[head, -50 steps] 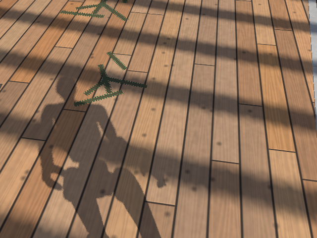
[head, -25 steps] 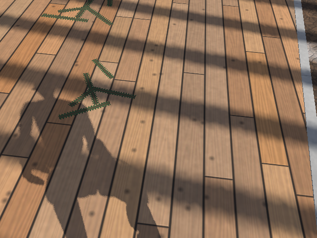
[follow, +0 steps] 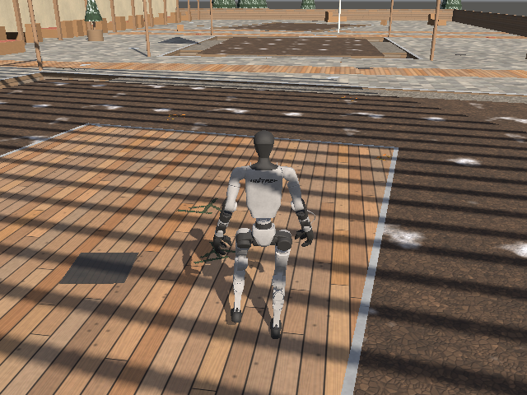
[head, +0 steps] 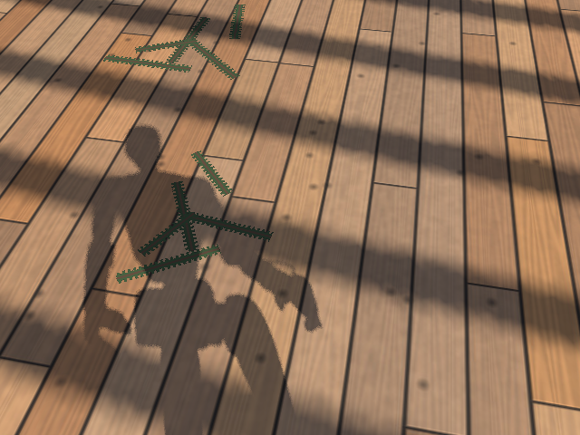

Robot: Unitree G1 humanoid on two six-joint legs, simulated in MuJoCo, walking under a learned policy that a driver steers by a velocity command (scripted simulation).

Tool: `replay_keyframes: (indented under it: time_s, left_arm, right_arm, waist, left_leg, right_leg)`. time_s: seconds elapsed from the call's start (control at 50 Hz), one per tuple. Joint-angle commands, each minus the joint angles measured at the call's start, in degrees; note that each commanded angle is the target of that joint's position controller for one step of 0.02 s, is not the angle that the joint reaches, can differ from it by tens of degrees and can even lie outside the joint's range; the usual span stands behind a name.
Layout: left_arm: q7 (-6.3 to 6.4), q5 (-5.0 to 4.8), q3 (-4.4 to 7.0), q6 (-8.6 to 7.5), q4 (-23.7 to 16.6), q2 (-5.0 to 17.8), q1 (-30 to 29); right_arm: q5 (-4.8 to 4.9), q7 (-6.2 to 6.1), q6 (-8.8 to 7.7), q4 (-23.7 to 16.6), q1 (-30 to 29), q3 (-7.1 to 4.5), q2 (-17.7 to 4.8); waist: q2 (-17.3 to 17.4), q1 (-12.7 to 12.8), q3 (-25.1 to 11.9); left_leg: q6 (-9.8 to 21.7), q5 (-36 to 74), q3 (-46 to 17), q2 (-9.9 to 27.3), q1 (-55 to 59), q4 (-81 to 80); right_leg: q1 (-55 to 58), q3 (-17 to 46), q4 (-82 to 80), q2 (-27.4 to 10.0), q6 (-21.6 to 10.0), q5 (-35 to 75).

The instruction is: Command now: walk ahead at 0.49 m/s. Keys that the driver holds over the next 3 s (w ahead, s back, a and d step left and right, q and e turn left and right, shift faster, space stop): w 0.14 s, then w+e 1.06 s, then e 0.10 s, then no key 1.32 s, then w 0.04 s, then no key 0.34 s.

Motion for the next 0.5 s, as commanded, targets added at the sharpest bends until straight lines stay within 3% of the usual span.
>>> replay_keyframes:
  time_s: [0.02, 0.1, 0.18, 0.24, 0.26, 0.28, 0.3, 0.32, 0.34, 0.36, 0.38, 0.4, 0.44, 0.5]
  left_arm:
    - [1.15, -0.18, 1.45, -1.08, -3.37, 8.34, -2.84]
    - [1.94, -0.93, 1.52, -0.45, -2.00, 9.57, 1.93]
    - [2.06, -1.54, 1.57, 0.85, 0.25, 9.55, 7.40]
    - [2.43, -1.63, 2.23, 1.94, 0.14, 10.96, 7.13]
    - [2.45, -1.58, 2.39, 2.21, -0.29, 11.47, 5.92]
    - [2.37, -1.22, 1.94, 2.36, -0.77, 10.42, 5.22]
    - [2.28, -0.23, 0.80, 2.20, -2.60, 7.63, 4.58]
    - [1.89, -0.80, -1.34, 1.14, -3.19, -0.24, 12.47]
    - [1.97, -2.18, -0.12, 0.35, -2.39, 5.33, 10.32]
    - [2.11, -3.44, 1.20, 0.03, -4.08, 9.44, 5.30]
    - [2.48, -3.33, 1.31, 0.11, -4.66, 9.05, 2.57]
    - [2.72, -2.56, 1.60, 0.47, -4.88, 8.22, 1.18]
    - [2.51, -2.39, 1.83, 2.04, -4.94, 5.63, 2.91]
    - [2.29, -2.12, 1.76, 3.81, -6.97, 3.54, 1.12]
  right_arm:
    - [-0.73, -0.13, 0.01, -3.06, 0.22, -0.69, -3.07]
    - [-0.27, 0.88, -0.87, -5.39, -8.67, 0.27, -1.36]
    - [0.27, 2.22, -1.36, -8.29, -15.67, 0.64, -2.00]
    - [0.32, 2.89, -2.07, -8.90, -14.05, -0.04, -4.53]
    - [0.33, 2.82, -2.32, -8.09, -10.32, -0.68, -5.89]
    - [0.24, 2.42, -2.50, -5.66, -1.90, -2.05, -8.44]
    - [-0.78, 1.80, -2.53, -3.65, 9.03, -3.31, -12.49]
    - [-1.10, 1.77, -1.79, -1.86, 13.78, -4.50, -16.99]
    - [-0.96, 1.75, -1.64, -2.35, 13.58, -2.83, -10.60]
    - [-0.90, 1.54, -1.74, -3.15, 8.77, -1.82, -7.60]
    - [-0.98, 1.47, -1.85, -3.78, 4.48, -1.31, -6.12]
    - [-1.00, 1.63, -2.00, -3.68, 1.55, -0.91, -4.45]
    - [-1.59, 1.75, -2.43, -3.29, -1.13, -0.70, -3.29]
    - [-1.48, 1.39, -2.89, -2.25, -1.39, -1.36, -4.81]
  waist:
    - [-4.33, -2.17, 1.79]
    - [-4.06, 1.04, 2.36]
    - [-3.79, 3.00, 3.79]
    - [-5.55, 0.35, 2.07]
    - [-6.40, -2.12, -0.14]
    - [-5.83, -6.26, -5.59]
    - [-2.36, -10.54, -15.00]
    - [13.24, -7.52, -24.14]
    - [10.71, -9.15, -24.06]
    - [7.57, -8.66, -14.82]
    - [4.04, -7.07, -10.05]
    - [2.49, -5.70, -5.92]
    - [4.05, -2.78, -3.33]
    - [2.06, -1.48, -0.54]
  left_leg:
    - [-1.59, 9.44, -1.24, 2.36, -2.89, -8.53]
    - [-1.89, 19.90, 1.86, -0.72, 0.50, -23.78]
    - [-1.24, 17.30, 1.18, -2.26, -1.29, -30.36]
    - [0.18, 10.78, 0.61, -3.76, 3.20, -33.64]
    - [1.04, 8.95, 1.71, -5.09, 9.35, -34.66]
    - [2.75, 9.23, 2.56, -5.86, 21.66, -35.44]
    - [6.29, 9.61, -5.18, 2.40, 39.63, -32.10]
    - [14.60, -0.32, -29.91, 16.85, 61.02, -36.27]
    - [14.14, -6.25, -36.46, 17.01, 59.09, -41.66]
    - [11.20, -4.95, -27.24, 15.10, 51.77, -42.89]
    - [9.82, -0.29, -20.17, 13.02, 44.08, -44.37]
    - [9.09, 3.21, -14.80, 10.89, 37.42, -46.76]
    - [8.35, 5.92, -7.83, 8.56, 30.08, -50.54]
    - [9.41, 11.39, -1.11, 8.66, 26.94, -53.46]
  right_leg:
    - [-3.27, 12.30, -12.52, -16.11, -9.31, 3.72]
    - [-1.05, 7.66, -12.19, -14.15, -6.98, 5.94]
    - [7.25, 9.53, -8.28, -17.12, -6.88, 7.59]
    - [11.57, 12.61, -2.92, -19.41, -5.64, 13.27]
    - [11.19, 12.47, 1.15, -18.75, -4.90, 19.94]
    - [8.46, 10.55, 10.42, -15.55, -3.39, 25.28]
    - [-1.87, 8.04, 26.63, -11.71, -1.33, 16.20]
    - [-24.83, 3.68, 47.20, -2.10, 2.89, -15.40]
    - [-30.42, 11.00, 55.36, -3.61, 2.74, -25.32]
    - [-34.01, 11.02, 57.42, -6.39, 2.13, -21.12]
    - [-32.82, 9.53, 56.20, -9.20, 2.28, -16.18]
    - [-31.21, 9.32, 53.18, -10.75, 2.54, -12.82]
    - [-25.87, 9.33, 50.39, -12.73, 2.83, -9.13]
    - [-27.88, 9.04, 46.85, -13.61, 3.65, -5.50]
